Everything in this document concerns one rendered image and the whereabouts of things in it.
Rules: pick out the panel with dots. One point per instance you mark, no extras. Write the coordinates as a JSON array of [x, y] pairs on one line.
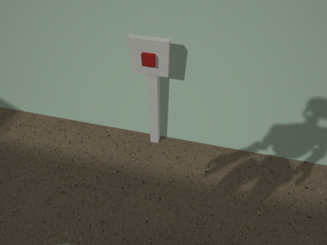
[[161, 48]]

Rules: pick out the button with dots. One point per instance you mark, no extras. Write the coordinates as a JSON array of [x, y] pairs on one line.
[[148, 59]]

